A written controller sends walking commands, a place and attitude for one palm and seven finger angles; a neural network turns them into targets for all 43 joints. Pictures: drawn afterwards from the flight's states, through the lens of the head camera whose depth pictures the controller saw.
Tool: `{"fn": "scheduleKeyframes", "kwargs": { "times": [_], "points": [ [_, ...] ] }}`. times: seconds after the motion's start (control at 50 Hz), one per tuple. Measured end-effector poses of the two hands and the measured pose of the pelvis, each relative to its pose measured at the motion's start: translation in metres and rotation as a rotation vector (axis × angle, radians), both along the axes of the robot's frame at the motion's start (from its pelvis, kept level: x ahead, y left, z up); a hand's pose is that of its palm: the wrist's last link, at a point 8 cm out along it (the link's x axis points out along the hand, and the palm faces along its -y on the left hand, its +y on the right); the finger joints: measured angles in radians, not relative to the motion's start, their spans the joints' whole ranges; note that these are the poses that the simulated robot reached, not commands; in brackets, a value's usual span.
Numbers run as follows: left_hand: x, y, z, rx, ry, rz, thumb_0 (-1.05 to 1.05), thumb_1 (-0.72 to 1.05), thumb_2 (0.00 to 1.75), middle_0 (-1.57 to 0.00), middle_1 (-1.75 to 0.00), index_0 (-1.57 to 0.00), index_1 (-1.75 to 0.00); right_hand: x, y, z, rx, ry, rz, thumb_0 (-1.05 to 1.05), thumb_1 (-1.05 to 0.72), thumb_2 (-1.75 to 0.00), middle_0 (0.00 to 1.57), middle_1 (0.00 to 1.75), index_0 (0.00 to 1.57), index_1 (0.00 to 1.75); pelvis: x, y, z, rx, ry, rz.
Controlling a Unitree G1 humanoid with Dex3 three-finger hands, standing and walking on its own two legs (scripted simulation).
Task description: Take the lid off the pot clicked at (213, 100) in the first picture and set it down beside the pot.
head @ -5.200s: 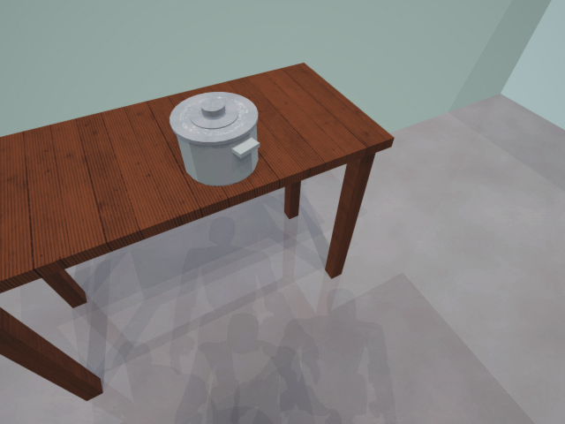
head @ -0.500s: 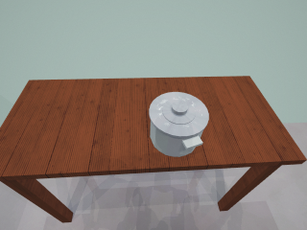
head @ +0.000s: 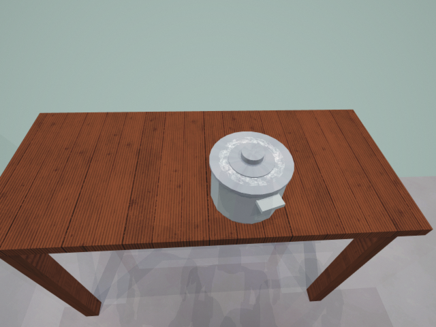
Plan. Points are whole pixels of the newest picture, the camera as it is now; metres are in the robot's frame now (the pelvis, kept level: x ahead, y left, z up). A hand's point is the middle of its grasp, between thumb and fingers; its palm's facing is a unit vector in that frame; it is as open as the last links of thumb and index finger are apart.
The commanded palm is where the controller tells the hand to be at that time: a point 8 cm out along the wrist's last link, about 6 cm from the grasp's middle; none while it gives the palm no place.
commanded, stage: look again from close up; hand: left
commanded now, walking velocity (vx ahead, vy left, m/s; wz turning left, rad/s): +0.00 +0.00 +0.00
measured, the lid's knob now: (252, 154) +0.44 -0.04 +0.07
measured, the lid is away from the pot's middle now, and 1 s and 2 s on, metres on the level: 0.00 0.00 0.00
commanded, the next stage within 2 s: shuffle to correct the standing spot in 0.34 s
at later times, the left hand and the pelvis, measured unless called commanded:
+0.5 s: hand out of the picture -0.03 +0.15 -0.18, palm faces +0.04 -0.99 -0.13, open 7.4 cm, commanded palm none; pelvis +0.00 +0.00 +0.00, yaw +0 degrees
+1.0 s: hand out of the picture -0.05 +0.11 -0.18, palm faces +0.12 -0.98 -0.14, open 7.4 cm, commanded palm none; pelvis +0.01 -0.03 +0.00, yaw +5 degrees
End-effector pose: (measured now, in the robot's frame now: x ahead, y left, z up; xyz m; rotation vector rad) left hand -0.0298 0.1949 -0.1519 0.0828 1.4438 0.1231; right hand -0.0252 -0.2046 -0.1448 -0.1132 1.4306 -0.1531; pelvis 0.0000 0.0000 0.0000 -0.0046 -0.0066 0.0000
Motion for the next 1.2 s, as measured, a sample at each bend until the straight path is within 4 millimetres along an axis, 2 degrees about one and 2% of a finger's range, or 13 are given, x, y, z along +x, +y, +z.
{"fn": "scheduleKeyframes", "kwargs": {
  "times": [0.52,0.72,0.94,1.08,1.2],
  "points": [
    [-0.005,0.001,-0.001,-0.003,0.011,0.006,0.00,0.91,0.89,-0.20,-0.30,-0.20,-0.30,-0.007,0.008,0.000,0.010,0.014,-0.007,0.00,-0.91,-0.90,0.20,0.30,0.20,0.30,-0.001,0.002,0.000,0.000,0.005,0.004],
    [-0.011,-0.007,-0.003,-0.012,0.030,0.039,0.00,0.91,0.89,-0.20,-0.30,-0.20,-0.30,0.001,0.006,0.001,0.009,0.032,0.008,0.00,-0.91,-0.90,0.20,0.30,0.20,0.30,0.003,-0.003,-0.001,0.004,0.016,0.045],
    [-0.023,-0.025,-0.002,0.001,0.055,0.091,0.00,0.91,0.89,-0.20,-0.30,-0.20,-0.30,0.020,-0.022,-0.001,-0.014,0.029,0.045,0.01,-0.92,-0.90,0.20,0.30,0.20,0.30,0.007,-0.021,-0.002,0.007,0.028,0.085],
    [-0.027,-0.043,-0.001,0.009,0.065,0.099,0.00,0.91,0.89,-0.20,-0.30,-0.20,-0.30,0.031,-0.049,-0.004,-0.028,0.012,0.053,0.01,-0.92,-0.90,0.20,0.30,0.20,0.30,0.006,-0.042,-0.004,0.007,0.029,0.083],
    [-0.023,-0.059,-0.003,0.019,0.048,0.098,0.00,0.91,0.89,-0.20,-0.30,-0.20,-0.30,0.035,-0.072,-0.008,-0.034,0.002,0.052,0.00,-0.92,-0.90,0.20,0.30,0.20,0.30,0.004,-0.063,-0.008,0.004,0.026,0.079]
  ]
}}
